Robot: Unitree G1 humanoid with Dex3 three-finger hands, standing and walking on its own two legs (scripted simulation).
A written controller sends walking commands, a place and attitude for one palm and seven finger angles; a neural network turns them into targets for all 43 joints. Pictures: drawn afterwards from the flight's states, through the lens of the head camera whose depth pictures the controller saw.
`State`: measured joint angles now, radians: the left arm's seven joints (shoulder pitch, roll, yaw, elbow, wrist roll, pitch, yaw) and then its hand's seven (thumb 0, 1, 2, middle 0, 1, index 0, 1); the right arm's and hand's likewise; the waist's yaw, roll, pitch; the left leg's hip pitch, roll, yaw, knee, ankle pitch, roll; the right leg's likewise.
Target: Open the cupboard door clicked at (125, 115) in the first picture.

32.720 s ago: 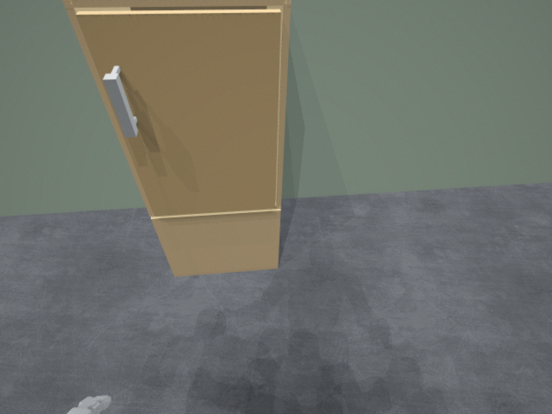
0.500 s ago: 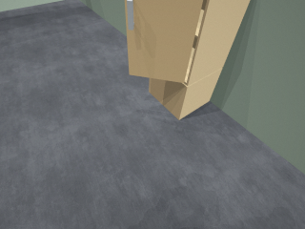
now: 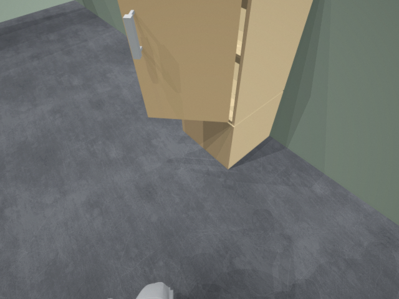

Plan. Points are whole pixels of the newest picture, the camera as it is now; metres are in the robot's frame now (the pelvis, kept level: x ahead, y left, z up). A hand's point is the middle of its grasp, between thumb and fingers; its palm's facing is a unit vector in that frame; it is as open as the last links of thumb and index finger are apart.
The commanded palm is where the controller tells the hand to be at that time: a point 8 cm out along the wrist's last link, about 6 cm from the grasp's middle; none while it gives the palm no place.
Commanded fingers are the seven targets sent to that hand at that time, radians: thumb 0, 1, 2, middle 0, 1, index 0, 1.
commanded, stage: take the last steps up to it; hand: left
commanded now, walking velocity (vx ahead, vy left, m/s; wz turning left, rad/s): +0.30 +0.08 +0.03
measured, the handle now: (134, 34) +0.89 +0.25 +0.06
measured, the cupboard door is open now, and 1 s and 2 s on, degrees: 42 42 42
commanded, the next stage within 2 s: come to a stop and stand still in 0.56 s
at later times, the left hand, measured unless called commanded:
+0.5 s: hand (99, 269) +0.21 +0.26 -0.18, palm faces +0.06 -0.99 -0.15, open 7.4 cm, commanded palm none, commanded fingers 0.00 0.90 0.90 -0.20 -0.30 -0.20 -0.30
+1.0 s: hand (123, 193) +0.42 +0.25 -0.18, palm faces +0.01 -0.98 -0.18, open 7.2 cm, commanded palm none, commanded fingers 0.00 0.90 0.90 -0.20 -0.30 -0.20 -0.30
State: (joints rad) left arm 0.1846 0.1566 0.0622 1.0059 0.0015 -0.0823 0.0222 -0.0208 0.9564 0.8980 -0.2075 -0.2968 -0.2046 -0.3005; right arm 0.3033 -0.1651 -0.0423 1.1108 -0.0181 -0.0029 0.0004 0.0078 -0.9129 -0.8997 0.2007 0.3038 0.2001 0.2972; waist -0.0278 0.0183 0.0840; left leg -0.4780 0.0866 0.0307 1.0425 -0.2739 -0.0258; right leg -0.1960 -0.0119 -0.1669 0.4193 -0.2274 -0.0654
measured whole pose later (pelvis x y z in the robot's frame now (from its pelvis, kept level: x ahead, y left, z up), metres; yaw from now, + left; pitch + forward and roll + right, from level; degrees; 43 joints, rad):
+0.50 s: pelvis +0.20 +0.09 +0.00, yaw -1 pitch +0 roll +0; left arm 0.27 0.16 0.05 1.09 0.02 -0.02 0.00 0.01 0.91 0.90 -0.20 -0.30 -0.20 -0.30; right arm 0.21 -0.16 -0.04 1.02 -0.02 -0.08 -0.03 -0.01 -0.95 -0.90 0.20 0.30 0.21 0.30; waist 0.03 -0.04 0.06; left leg -0.19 -0.02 0.17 0.40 -0.22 0.08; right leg -0.51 -0.10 -0.05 1.14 -0.31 0.00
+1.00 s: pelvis +0.30 +0.08 -0.01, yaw +0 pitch +0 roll +0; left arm 0.09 0.14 0.04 0.99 0.01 0.00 0.04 -0.01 0.93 0.90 -0.21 -0.30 -0.20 -0.30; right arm 0.23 -0.14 -0.04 1.07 0.01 0.06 -0.03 0.00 -0.91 -0.90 0.20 0.30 0.20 0.30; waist -0.02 -0.02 0.11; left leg -0.38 0.01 0.03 0.90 -0.51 -0.06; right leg -0.31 -0.07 -0.11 0.50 -0.18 -0.01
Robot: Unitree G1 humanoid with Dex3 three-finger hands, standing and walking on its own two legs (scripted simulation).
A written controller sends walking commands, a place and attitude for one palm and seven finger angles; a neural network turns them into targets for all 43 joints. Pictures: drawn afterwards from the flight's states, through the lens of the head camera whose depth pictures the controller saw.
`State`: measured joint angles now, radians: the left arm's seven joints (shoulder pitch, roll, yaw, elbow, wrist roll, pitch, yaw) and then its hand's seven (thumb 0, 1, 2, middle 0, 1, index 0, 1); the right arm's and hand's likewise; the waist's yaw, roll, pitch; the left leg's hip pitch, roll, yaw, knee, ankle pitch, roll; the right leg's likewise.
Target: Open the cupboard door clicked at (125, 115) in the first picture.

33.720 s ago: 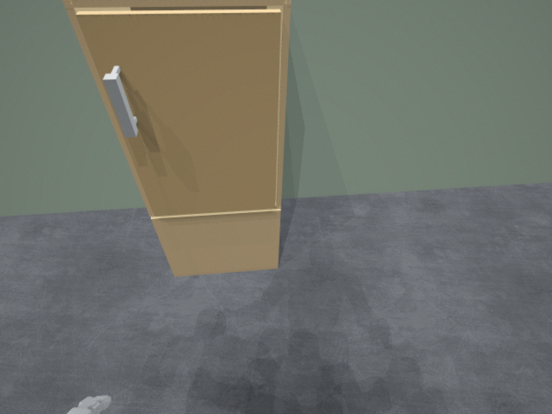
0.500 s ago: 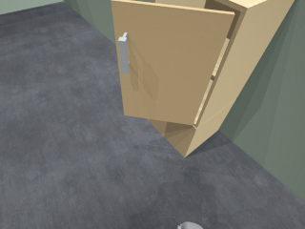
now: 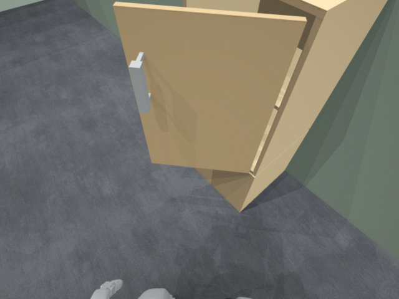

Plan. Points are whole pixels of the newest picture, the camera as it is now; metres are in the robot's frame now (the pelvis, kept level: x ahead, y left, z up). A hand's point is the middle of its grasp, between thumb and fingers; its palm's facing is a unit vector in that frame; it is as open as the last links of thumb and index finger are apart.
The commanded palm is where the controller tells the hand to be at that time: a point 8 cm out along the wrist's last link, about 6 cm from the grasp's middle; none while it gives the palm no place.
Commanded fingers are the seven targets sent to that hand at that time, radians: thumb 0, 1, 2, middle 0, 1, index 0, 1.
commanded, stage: come to a stop and stand still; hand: left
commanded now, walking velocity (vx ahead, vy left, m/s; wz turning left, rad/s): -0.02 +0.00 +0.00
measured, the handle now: (143, 83) +0.58 +0.17 +0.07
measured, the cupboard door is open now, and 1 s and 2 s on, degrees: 42 42 42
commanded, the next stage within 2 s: look again from close up in 1.16 s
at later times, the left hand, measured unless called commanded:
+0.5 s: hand out of the picture -0.02 +0.24 -0.17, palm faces +0.00 -0.98 -0.18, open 7.4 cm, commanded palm none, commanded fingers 0.00 0.90 0.90 -0.20 -0.30 -0.20 -0.30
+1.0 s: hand out of the picture -0.02 +0.14 -0.17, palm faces +0.02 -0.98 -0.20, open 7.2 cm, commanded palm none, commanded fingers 0.00 0.90 0.90 -0.20 -0.30 -0.20 -0.30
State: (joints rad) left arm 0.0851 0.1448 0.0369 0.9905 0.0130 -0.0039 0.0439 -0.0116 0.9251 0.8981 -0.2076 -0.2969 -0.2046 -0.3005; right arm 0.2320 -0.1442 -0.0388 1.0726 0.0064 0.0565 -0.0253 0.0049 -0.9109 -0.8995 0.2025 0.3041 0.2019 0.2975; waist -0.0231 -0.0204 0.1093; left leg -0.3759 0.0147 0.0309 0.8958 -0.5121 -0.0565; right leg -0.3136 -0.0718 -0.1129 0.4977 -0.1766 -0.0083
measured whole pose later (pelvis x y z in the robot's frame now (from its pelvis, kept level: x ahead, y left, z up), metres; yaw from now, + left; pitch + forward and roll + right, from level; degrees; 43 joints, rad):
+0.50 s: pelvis -0.03 +0.04 +0.01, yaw -3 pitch +1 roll -3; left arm 0.28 0.24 0.07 1.07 0.02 0.07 0.01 0.00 0.91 0.90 -0.20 -0.30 -0.20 -0.30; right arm 0.25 -0.14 -0.03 1.03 -0.02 0.00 -0.05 0.00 -0.92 -0.90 0.21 0.30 0.21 0.30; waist -0.01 -0.04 0.02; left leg -0.24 0.05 0.08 0.38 -0.16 0.04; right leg -0.35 -0.03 0.01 0.93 -0.40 0.04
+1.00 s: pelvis -0.04 -0.04 +0.00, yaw -1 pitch -1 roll +0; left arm 0.23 0.16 0.02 1.12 0.00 0.00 0.04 0.01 0.95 0.90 -0.21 -0.30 -0.20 -0.30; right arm 0.29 -0.12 -0.01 1.15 -0.01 0.01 -0.04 0.00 -0.91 -0.90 0.20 0.30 0.20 0.30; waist -0.01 0.00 0.03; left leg -0.21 0.05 0.02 0.45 -0.23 -0.03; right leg -0.14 0.01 -0.07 0.44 -0.29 -0.03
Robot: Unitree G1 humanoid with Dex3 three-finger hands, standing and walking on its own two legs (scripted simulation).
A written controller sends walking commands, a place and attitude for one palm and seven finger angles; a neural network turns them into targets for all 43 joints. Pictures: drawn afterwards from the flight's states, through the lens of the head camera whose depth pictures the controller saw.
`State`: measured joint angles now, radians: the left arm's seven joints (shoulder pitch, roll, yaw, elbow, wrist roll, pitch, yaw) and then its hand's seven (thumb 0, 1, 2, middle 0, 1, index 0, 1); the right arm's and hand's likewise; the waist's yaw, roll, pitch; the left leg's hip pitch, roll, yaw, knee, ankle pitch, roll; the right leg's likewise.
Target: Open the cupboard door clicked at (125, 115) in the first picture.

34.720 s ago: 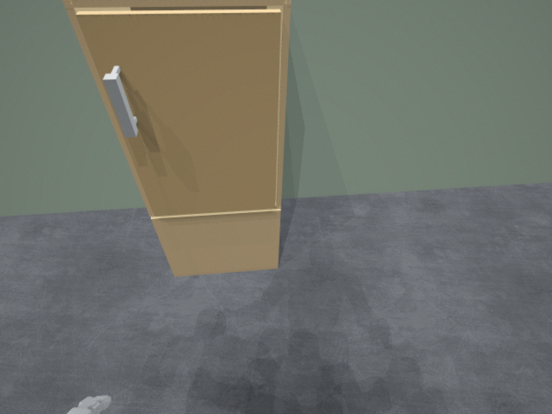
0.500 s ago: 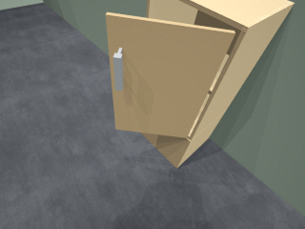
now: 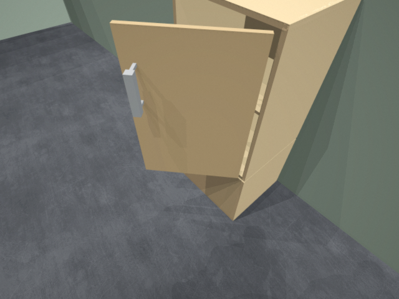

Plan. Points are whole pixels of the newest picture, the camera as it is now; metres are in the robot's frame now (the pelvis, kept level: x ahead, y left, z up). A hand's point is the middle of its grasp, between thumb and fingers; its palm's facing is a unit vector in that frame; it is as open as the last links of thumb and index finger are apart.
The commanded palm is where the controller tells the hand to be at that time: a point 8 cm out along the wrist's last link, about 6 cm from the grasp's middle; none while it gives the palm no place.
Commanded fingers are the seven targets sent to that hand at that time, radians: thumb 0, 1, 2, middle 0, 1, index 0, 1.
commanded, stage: come to a stop and stand still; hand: left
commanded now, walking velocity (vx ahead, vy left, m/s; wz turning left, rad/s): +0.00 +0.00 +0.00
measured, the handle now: (135, 90) +0.63 +0.21 +0.07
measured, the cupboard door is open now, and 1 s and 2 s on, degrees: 42 42 42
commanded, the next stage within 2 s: look again from close up in 0.16 s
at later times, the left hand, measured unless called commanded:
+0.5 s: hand out of the picture +0.00 +0.17 -0.19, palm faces +0.03 -0.99 -0.17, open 7.4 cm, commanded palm none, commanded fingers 0.00 0.90 0.90 -0.20 -0.30 -0.20 -0.30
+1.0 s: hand out of the picture -0.07 +0.22 -0.18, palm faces +0.02 -0.98 -0.19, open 7.4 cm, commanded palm none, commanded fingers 0.00 0.90 0.90 -0.20 -0.30 -0.20 -0.30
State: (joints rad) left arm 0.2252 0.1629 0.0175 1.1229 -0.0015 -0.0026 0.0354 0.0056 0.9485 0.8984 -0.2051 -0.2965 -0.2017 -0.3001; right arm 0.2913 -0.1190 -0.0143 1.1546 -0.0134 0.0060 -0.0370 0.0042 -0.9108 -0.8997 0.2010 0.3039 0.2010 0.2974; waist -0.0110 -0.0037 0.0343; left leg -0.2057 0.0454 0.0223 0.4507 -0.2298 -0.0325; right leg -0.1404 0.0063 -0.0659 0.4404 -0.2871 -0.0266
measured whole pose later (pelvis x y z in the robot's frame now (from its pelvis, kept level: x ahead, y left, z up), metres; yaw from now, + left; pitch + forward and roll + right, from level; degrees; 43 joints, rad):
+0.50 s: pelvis +0.00 +0.01 -0.01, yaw -1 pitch -2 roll +0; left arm 0.33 0.13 -0.01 1.09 0.02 -0.02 0.05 0.00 0.91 0.90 -0.21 -0.30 -0.20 -0.30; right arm 0.24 -0.16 -0.01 1.05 -0.01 -0.02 -0.04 0.01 -0.92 -0.90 0.20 0.30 0.20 0.30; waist 0.01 -0.02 0.01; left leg -0.22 0.03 0.04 0.54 -0.29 -0.01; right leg -0.16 0.00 -0.05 0.52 -0.33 -0.01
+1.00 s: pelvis -0.03 +0.04 +0.00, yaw -1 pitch -1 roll +0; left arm 0.41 0.19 0.01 1.06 0.03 0.01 0.02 0.00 0.91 0.90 -0.20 -0.30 -0.20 -0.30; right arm 0.34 -0.16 0.00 1.07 -0.02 0.02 -0.01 0.01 -0.91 -0.90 0.20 0.30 0.20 0.30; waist 0.01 -0.02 -0.02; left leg -0.26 0.00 0.05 0.51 -0.26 0.03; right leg -0.22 -0.03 -0.02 0.52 -0.34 -0.01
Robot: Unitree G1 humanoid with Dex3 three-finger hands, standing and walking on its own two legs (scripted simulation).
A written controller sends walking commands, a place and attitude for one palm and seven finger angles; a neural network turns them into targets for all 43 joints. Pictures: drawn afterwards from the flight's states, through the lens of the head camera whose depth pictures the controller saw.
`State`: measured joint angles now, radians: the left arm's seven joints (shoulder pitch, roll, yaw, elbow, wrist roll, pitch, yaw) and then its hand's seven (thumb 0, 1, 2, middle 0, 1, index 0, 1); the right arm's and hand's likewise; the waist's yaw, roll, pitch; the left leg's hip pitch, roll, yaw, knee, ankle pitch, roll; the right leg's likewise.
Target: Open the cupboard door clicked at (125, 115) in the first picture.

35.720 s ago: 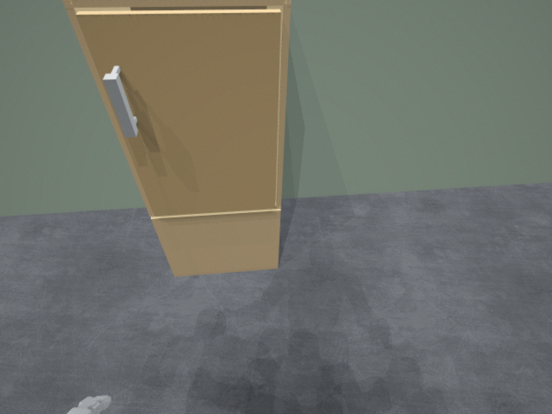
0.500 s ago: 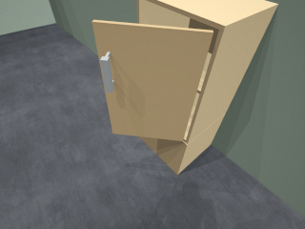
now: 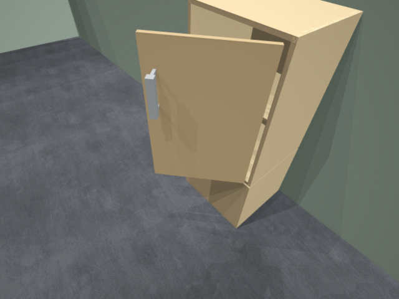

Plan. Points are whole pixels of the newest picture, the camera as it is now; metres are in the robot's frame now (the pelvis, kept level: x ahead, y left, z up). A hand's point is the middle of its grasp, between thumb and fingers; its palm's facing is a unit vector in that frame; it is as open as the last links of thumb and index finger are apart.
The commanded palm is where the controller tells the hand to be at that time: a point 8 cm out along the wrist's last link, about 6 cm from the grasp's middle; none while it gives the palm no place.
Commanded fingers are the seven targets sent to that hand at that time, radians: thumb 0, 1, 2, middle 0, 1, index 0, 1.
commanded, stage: shuffle to correct the standing spot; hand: left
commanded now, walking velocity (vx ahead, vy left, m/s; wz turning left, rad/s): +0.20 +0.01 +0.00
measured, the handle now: (154, 94) +0.66 +0.19 +0.07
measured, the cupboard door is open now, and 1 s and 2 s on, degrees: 42 42 42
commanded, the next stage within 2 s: come to a stop and stand still in 0.44 s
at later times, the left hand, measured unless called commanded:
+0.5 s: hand out of the picture +0.10 +0.18 -0.17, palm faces -0.03 -0.98 -0.18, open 7.2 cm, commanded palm none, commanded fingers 0.00 0.90 0.90 -0.20 -0.30 -0.20 -0.30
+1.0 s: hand out of the picture +0.17 +0.18 -0.19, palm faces +0.03 -0.98 -0.18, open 7.3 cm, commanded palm none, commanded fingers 0.00 0.90 0.90 -0.20 -0.30 -0.20 -0.30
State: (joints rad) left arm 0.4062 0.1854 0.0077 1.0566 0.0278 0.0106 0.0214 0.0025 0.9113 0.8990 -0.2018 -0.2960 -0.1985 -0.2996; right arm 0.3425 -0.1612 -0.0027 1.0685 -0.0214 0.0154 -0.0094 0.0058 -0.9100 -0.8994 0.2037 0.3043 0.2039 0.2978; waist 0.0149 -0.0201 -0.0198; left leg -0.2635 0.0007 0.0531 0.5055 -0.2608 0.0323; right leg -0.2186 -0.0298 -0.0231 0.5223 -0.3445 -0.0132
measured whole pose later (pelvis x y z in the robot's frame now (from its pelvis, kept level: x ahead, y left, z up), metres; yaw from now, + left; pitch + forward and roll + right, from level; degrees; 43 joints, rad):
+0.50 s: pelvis +0.07 +0.01 +0.01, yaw -3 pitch +0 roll +0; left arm 0.29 0.18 0.04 1.03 0.03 0.00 0.01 0.03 0.95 0.90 -0.20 -0.30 -0.20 -0.30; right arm 0.40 -0.09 0.01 1.09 -0.02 -0.06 -0.02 0.00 -0.91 -0.90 0.20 0.30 0.20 0.30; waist -0.01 -0.03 0.01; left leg -0.12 0.00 0.14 0.37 -0.24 0.05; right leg -0.46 -0.08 -0.09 0.79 -0.31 -0.03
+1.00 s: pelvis +0.11 +0.00 -0.01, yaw -3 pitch -2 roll +0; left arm 0.22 0.19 0.05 0.98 0.02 0.05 0.04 0.00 0.93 0.90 -0.20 -0.30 -0.20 -0.30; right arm 0.24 -0.13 -0.03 1.00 -0.02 0.01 -0.03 0.00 -0.92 -0.90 0.20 0.30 0.20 0.30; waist 0.01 -0.07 0.06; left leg -0.30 0.01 0.12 0.57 -0.24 0.05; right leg -0.36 -0.05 -0.07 0.76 -0.42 -0.02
